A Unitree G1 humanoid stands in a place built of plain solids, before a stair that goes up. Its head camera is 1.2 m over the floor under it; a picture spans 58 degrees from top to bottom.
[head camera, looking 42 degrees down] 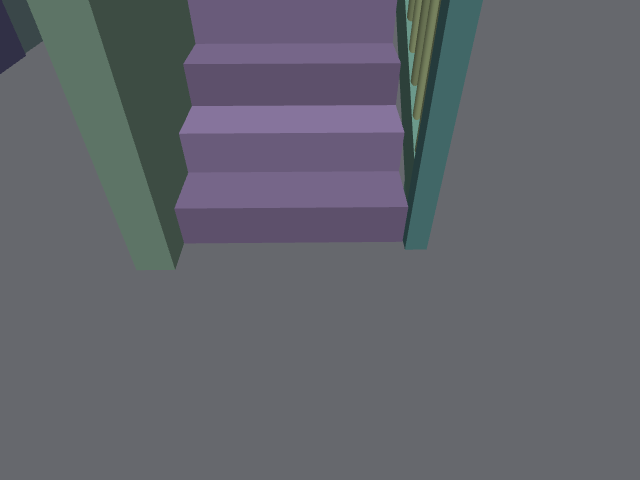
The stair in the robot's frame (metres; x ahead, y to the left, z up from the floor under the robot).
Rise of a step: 0.18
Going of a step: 0.25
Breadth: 0.90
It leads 1 degrees to the left of straight ahead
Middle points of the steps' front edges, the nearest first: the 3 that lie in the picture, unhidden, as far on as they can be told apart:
1.32 0.11 0.18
1.57 0.11 0.36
1.82 0.11 0.55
